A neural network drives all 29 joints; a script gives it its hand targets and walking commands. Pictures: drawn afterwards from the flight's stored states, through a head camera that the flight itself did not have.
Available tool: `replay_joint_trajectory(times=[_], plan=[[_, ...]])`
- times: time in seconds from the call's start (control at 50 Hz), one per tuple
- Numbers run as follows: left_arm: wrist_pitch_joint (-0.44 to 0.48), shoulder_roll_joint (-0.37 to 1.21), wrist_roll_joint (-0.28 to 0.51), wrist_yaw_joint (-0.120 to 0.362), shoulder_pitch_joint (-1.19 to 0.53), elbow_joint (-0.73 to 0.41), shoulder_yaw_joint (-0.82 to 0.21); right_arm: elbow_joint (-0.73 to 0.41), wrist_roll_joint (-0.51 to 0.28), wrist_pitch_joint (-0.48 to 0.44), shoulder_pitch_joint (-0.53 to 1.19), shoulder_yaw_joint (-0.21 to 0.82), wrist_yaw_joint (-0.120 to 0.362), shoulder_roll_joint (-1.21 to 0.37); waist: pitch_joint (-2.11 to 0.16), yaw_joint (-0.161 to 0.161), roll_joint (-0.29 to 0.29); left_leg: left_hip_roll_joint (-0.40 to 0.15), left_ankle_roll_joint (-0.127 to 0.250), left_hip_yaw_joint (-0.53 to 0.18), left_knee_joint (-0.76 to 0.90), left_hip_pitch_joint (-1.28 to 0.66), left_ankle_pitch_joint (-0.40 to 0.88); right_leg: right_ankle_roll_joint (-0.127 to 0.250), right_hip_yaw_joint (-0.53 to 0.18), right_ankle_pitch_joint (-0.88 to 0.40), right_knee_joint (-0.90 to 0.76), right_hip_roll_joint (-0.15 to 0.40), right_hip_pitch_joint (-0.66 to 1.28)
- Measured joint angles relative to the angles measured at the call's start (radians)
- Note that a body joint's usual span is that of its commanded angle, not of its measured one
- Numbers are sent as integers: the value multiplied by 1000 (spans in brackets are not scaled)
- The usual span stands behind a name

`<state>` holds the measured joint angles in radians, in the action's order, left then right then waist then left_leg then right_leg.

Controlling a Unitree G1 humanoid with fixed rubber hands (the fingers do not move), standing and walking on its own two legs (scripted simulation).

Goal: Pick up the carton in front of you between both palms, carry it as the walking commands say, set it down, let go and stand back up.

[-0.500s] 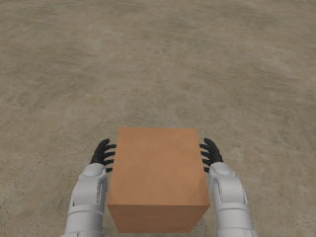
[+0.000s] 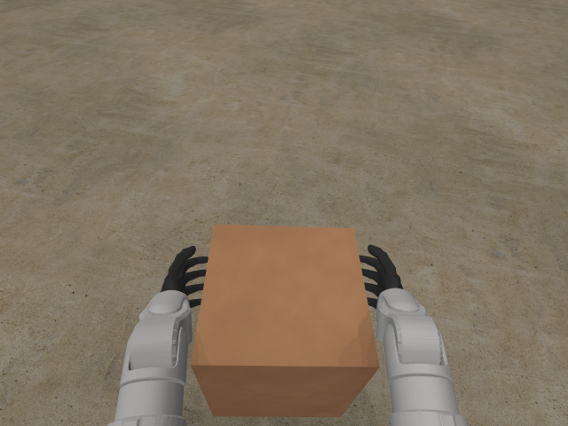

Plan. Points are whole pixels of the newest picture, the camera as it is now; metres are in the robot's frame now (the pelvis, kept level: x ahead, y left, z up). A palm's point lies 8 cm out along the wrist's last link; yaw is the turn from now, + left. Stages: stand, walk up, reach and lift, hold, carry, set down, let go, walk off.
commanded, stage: carry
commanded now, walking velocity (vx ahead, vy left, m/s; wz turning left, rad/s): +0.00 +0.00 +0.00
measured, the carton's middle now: (280, 326) +0.28 +0.00 -0.04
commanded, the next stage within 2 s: hold in 0.20 s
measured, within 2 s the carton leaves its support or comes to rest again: neither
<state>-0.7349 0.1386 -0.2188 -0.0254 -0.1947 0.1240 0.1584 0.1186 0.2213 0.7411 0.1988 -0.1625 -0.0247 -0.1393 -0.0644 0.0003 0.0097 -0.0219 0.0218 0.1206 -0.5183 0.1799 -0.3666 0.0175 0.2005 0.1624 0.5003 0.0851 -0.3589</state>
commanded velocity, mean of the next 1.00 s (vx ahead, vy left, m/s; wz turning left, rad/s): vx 0.00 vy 0.00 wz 0.00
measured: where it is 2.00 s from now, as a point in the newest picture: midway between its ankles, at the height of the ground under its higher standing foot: outside the picture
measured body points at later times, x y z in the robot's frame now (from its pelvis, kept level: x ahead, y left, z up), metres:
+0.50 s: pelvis -0.02 +0.00 +0.01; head -0.04 -0.02 +0.46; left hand +0.25 +0.18 +0.04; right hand +0.29 -0.12 +0.04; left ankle -0.06 +0.10 -0.73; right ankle +0.06 -0.13 -0.73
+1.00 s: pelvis -0.03 -0.05 +0.01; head -0.07 -0.08 +0.45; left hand +0.25 +0.14 +0.05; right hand +0.29 -0.16 +0.04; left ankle -0.06 +0.09 -0.73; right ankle +0.06 -0.13 -0.73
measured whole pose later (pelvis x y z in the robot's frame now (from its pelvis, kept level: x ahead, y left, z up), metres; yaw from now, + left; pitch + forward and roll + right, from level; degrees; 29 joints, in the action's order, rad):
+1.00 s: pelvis -0.03 -0.05 +0.01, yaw +8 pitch -8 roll +0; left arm -0.66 0.16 -0.28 0.03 -0.29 0.33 0.26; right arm 0.24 0.30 0.74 0.28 -0.23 -0.01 -0.16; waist 0.05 -0.01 0.06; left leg -0.02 0.01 -0.07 -0.43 0.02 -0.27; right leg 0.04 0.08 0.11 0.38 -0.01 -0.13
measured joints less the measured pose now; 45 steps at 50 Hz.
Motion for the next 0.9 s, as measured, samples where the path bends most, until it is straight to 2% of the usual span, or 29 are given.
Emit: replay_joint_trajectory(times=[0.22,0.24,0.28,0.38,0.48,0.9], plan=[[6,1,-2,4,-4,11,6,5,4,-1,4,-2,0,-1,17,-1,4,1,4,1,4,-16,5,-3,-7,-26,-17,-4,21],[16,1,-2,7,-2,14,2,-5,5,-4,-2,-1,0,0,42,-6,14,5,5,-23,25,-43,60,-1,-36,-44,-41,-24,53],[33,0,-8,11,4,19,-11,-23,7,-12,-23,5,-1,3,77,-13,24,12,7,-51,60,-92,63,-15,-103,-63,-89,-52,109],[50,0,-10,16,3,45,-11,-20,9,-21,-37,8,-5,5,117,-7,18,42,10,-99,122,-151,78,-33,-203,-68,-135,-62,182],[56,1,-5,17,-5,62,20,24,23,-24,-2,7,-2,0,129,11,27,46,4,-123,125,-165,94,-36,-189,-62,-145,-59,209],[74,18,-52,45,-84,181,86,99,69,-10,68,-53,11,-14,122,-7,49,9,-22,-177,79,-154,94,13,-136,-60,-115,-92,219]])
